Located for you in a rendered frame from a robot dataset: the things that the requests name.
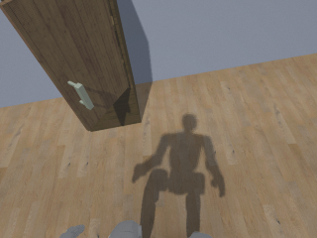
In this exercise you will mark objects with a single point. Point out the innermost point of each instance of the robot left thigh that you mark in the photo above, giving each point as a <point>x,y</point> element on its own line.
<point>127,229</point>

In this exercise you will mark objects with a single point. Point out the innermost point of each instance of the handle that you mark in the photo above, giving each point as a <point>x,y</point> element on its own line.
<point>85,99</point>

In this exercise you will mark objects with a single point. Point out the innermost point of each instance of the cupboard door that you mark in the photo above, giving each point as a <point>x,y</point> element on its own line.
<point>73,40</point>

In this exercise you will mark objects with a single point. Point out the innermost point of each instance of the left robot hand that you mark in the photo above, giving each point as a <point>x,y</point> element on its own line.
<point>73,231</point>

